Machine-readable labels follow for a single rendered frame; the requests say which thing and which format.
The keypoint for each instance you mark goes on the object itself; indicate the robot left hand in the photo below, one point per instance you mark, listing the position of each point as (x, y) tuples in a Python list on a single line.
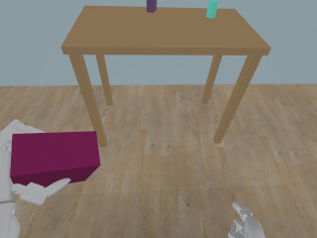
[(32, 192)]

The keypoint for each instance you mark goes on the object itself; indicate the table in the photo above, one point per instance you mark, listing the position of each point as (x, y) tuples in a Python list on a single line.
[(169, 31)]

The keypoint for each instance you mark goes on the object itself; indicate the robot left forearm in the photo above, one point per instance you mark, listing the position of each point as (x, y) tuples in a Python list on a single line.
[(10, 226)]

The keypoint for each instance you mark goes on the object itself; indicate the sponge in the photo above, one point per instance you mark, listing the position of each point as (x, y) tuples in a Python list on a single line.
[(44, 158)]

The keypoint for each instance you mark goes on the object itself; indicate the robot right hand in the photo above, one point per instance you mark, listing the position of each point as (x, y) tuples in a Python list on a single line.
[(251, 228)]

